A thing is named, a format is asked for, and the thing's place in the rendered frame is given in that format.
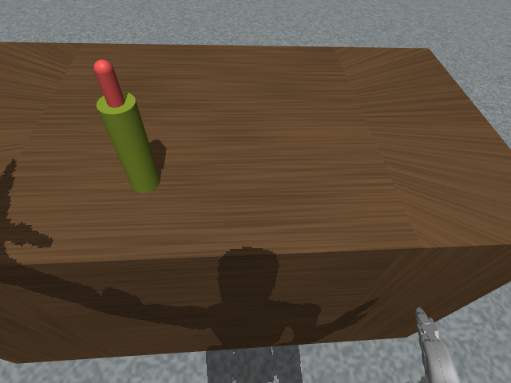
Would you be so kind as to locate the right robot hand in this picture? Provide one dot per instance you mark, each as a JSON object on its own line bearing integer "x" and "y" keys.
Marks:
{"x": 436, "y": 357}

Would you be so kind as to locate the bottle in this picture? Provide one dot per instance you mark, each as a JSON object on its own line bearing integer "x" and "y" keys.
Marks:
{"x": 122, "y": 120}

